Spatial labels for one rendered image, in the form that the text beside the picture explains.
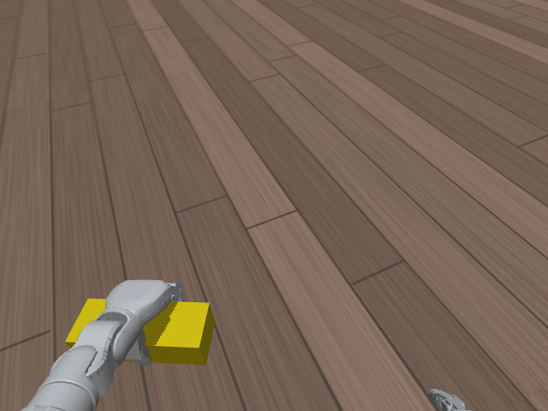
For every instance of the carton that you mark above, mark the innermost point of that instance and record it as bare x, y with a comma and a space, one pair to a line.
180, 334

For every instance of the left robot arm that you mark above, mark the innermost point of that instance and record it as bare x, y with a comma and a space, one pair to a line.
80, 376

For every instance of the right robot hand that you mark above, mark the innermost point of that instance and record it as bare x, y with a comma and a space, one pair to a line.
445, 401

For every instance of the left robot hand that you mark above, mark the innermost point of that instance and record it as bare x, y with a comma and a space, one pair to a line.
146, 299

